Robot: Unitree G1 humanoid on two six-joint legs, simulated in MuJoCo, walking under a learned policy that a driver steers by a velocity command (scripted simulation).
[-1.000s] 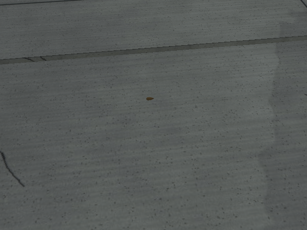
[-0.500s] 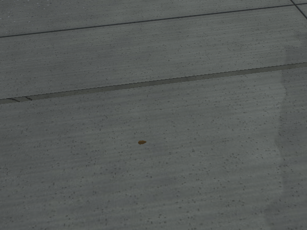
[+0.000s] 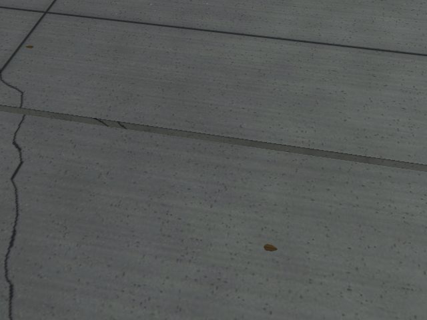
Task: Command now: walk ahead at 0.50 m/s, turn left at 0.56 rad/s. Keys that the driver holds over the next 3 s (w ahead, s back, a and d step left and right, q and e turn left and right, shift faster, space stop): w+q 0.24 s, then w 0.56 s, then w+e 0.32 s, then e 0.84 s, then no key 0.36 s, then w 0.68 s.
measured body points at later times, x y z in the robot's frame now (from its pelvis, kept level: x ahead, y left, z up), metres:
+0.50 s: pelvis +0.29 -0.03 +0.01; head +0.31 -0.03 +0.46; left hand +0.40 +0.26 -0.08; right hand +0.42 -0.28 -0.11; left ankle +0.14 +0.06 -0.64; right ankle +0.38 -0.12 -0.72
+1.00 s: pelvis +0.53 +0.08 +0.01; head +0.56 +0.10 +0.46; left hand +0.49 +0.36 -0.13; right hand +0.78 -0.12 -0.06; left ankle +0.57 +0.19 -0.72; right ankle +0.45 -0.09 -0.64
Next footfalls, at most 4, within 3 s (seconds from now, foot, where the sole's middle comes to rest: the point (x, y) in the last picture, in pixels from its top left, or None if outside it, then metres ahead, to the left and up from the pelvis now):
0.40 right None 0.42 -0.11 -0.76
0.90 left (161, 263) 0.61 0.20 -0.76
1.38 right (223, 192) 0.88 0.00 -0.76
1.84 left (162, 188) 0.90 0.22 -0.76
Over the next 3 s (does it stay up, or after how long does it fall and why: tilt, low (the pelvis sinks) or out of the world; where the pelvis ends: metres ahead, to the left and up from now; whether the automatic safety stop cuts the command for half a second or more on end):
stays up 0.98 0.07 0.02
